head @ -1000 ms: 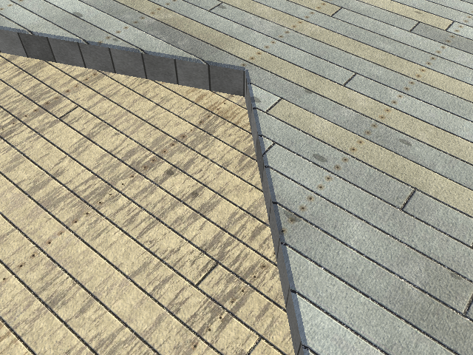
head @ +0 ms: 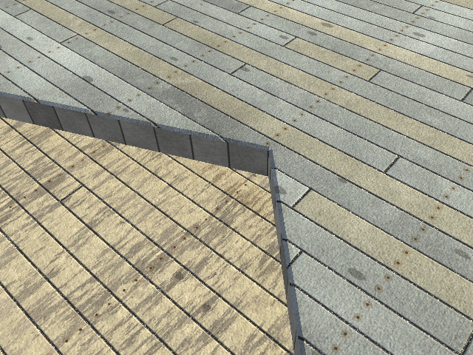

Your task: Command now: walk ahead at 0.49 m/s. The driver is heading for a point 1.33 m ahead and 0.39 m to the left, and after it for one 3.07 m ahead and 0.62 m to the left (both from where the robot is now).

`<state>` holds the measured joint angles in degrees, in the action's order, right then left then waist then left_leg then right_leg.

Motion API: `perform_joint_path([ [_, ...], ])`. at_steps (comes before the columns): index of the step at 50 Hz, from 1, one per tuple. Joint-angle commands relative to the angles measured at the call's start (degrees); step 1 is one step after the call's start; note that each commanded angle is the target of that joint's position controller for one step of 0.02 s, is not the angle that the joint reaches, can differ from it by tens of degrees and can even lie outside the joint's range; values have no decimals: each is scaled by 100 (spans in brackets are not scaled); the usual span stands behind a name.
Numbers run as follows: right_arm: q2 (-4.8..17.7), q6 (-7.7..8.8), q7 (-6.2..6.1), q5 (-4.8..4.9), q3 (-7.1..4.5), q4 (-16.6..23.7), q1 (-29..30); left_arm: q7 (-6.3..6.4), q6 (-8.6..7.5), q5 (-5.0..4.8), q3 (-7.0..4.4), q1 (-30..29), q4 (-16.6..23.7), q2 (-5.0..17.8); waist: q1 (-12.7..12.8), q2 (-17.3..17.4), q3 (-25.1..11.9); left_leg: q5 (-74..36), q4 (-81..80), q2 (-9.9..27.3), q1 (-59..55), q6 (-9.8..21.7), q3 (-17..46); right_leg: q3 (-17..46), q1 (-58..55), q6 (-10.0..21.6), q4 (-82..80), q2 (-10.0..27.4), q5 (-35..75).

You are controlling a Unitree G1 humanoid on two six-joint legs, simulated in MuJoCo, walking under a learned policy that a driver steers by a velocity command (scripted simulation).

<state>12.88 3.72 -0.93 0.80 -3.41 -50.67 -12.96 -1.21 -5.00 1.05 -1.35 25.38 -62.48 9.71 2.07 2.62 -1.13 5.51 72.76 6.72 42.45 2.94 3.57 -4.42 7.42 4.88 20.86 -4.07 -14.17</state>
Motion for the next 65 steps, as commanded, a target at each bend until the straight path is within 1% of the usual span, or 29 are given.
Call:
perform_joint_path([
  [1,55,-61,32,-35,-40,243,-73,162,-36,39,-98,224,251,772,-119,-618,461,-607,-778,190,775,-194,-111,1299,7,562,-879,1641,2686],
  [10,28,15,253,65,-2,882,1562,293,70,-102,-120,985,264,804,350,-728,970,-1147,-3266,-75,760,-156,-449,859,-1078,388,-1187,1869,2116],
  [14,52,94,390,60,-5,1089,1663,309,121,-153,-217,836,336,993,169,-946,917,-477,-3843,-399,-107,137,-749,663,-1360,276,-692,2001,3642],
  [17,661,126,339,24,-303,746,20,304,123,-194,-321,554,359,1253,-786,-1274,-168,-448,-4349,-931,-2715,520,-1006,448,-1213,3,1189,1702,6025],
  [18,1006,96,256,11,-415,446,-1156,278,86,-152,-287,478,455,1147,-1233,-988,-982,-979,-4037,-176,-5019,763,-121,434,360,-162,2702,1461,4530],
  [19,1700,99,270,-38,-549,153,-1865,151,-31,-112,19,1410,459,84,-857,1123,-2309,-455,-4491,1535,-7379,1954,2696,418,2515,-519,5476,156,-229],
  [20,1082,63,254,-112,-394,86,-1998,73,-235,-275,-94,1055,311,435,-1132,1074,-2835,41,-5433,1594,-7269,1990,3891,1401,3080,-431,6852,46,-1769],
  [21,741,39,232,-154,-282,84,-1474,78,-290,-444,-221,260,632,748,-995,857,-1731,54,-5444,1336,-6469,1577,2811,1154,3731,-295,7371,402,-1499],
  [23,177,75,280,-153,-53,150,-529,152,-237,-316,-273,-682,967,737,-568,-183,-567,-850,-5649,954,-4370,1226,1489,702,3631,-168,7409,837,-765],
  [26,-7,139,326,-209,54,-88,-296,187,26,-355,-236,-242,1036,244,-27,154,-78,-406,-6108,645,-2984,1184,767,727,3429,-5,7598,1071,-538],
  [29,39,166,279,-237,161,-311,-504,244,197,-305,-194,-509,1271,209,121,77,359,-547,-6280,538,-2312,1123,355,671,4051,-114,7665,1107,-234],
  [37,78,-87,-126,-207,293,-770,-1841,82,49,-146,37,-2024,2012,45,-266,-214,483,-539,-5840,660,-4155,1171,623,592,6967,-487,7877,1278,80],
  [41,70,-224,-268,-150,275,-801,-2069,-62,-56,-92,198,-2871,2486,-123,-460,-174,342,-956,-5980,531,-4298,932,327,300,6260,-435,5961,1428,859],
  [42,445,-23,-237,-207,136,-691,-1975,-43,147,307,224,-3149,2758,-167,-423,-165,514,-961,-6579,668,-3659,999,272,215,5066,-226,5191,1329,-21],
  [43,191,16,-223,-137,134,-823,-2281,-14,210,289,200,-3424,2819,-108,-683,-489,631,-1431,-6591,494,-3888,954,192,111,4669,-82,4788,1169,-349],
  [45,-47,-16,-257,-204,198,-987,-2365,41,227,84,165,-2297,2447,-152,-343,-425,-358,-4887,-5191,37,-4824,632,-233,-14,3001,332,3798,368,-808],
  [46,323,31,-198,-245,146,-978,-2464,86,126,-51,97,-1777,2418,-42,-88,-21,-873,-5843,-4370,350,-4844,510,-72,419,1969,481,3249,372,-649],
  [48,581,63,111,-56,29,-715,-1596,258,30,-80,-200,-311,1851,626,842,-579,-1674,-3705,-2631,19,-3460,-113,-466,1599,-264,955,1972,1049,-251],
  [49,509,82,261,-174,-24,-429,-629,344,23,53,-302,56,1388,764,1059,-1183,-1291,624,-1430,-678,-2009,-251,-215,1958,-1091,735,1248,1309,187],
  [50,-1,142,337,-304,37,-141,-324,403,-49,202,-380,302,1091,922,867,-1427,-1019,2046,-700,-654,-784,-194,303,2242,-1740,500,1092,1715,1409],
  [51,199,195,345,-329,-43,11,433,482,-27,223,-408,229,919,722,983,-402,-514,2014,-795,-402,-678,-106,381,1515,-1367,64,818,1323,1794],
  [53,200,152,270,-178,-87,328,1559,582,50,123,-240,160,596,84,1031,386,222,2204,-1273,-558,-1001,233,222,591,-751,-668,-657,748,2189],
  [54,-250,86,229,-58,6,396,1334,524,10,236,-188,113,569,-1,731,178,137,1762,-843,-708,-542,307,314,817,-1416,-522,-409,1048,2357],
  [56,-928,-63,103,-58,147,147,-809,249,-106,86,-132,294,520,175,-500,-519,-82,1238,-324,-801,-609,175,373,1405,-1204,-137,206,1891,5485],
  [57,-734,-224,118,-253,184,193,-1426,211,-181,119,-366,-365,780,869,-845,-2017,-215,1562,-55,-389,-382,-27,292,3007,-643,1004,-135,2965,3320],
  [58,-105,-308,157,-404,121,437,-518,161,-265,88,-408,-968,952,658,-679,-1609,672,1584,276,23,433,-197,473,3365,27,1369,-668,3291,1941],
  [60,429,-310,259,-355,-42,826,838,217,-329,96,-296,-710,928,480,-310,-509,1282,1419,-436,31,1095,-283,594,2071,132,897,-810,2758,2193],
  [63,197,-192,541,-264,93,992,1248,218,-240,32,-380,-594,906,777,-124,-830,946,-209,-2916,-286,-1223,-56,-707,68,895,23,-1079,1466,2496],
  [65,147,-180,563,-184,91,996,1330,191,-235,-60,-424,-196,831,1016,41,-1033,618,-268,-3263,-554,-1777,132,-1015,-139,293,36,-859,1533,3246],
])
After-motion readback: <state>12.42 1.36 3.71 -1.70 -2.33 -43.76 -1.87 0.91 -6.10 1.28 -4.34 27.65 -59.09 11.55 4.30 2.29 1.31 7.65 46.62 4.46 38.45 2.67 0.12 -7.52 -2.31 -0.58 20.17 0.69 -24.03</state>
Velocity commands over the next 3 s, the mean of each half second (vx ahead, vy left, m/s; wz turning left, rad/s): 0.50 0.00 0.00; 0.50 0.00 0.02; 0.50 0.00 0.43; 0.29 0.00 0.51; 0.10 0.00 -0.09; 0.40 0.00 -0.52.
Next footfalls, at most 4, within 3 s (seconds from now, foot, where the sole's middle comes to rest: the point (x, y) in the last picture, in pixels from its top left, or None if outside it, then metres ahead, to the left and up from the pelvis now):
0.36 left None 0.40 0.18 -0.78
0.82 right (281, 297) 0.65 -0.04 -0.64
1.10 right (267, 327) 0.62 0.00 -0.78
1.38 left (177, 243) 0.92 0.30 -0.78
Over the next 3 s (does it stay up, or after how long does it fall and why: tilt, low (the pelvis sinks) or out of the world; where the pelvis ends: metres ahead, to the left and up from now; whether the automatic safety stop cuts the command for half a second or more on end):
stays up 1.20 0.37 -0.03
